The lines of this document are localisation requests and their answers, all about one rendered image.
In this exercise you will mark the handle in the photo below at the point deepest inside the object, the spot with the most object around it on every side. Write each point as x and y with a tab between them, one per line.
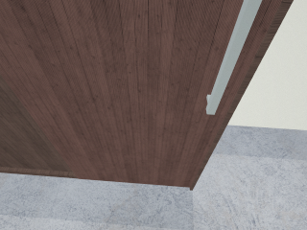
239	35

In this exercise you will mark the wardrobe door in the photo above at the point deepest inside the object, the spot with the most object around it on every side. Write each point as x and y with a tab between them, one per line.
120	87
23	144

